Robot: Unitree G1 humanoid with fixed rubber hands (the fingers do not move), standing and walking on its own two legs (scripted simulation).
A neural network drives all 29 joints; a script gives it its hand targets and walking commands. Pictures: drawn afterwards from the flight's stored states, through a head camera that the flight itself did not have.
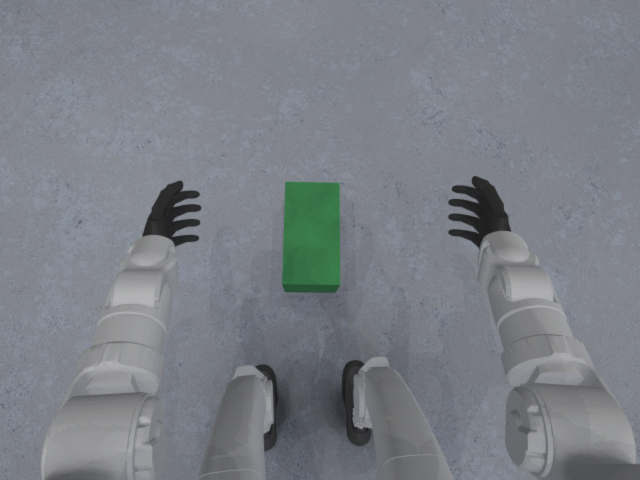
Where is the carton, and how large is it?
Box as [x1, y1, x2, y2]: [282, 182, 339, 292]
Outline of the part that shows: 285,182 282,284 284,290 334,292 339,285 339,183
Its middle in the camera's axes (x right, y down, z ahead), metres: -0.02 +0.00 +1.05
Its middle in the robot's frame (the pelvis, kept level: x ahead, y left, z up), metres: +0.53 -0.02 -0.62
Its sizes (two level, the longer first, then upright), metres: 0.269 0.142 0.153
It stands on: the floor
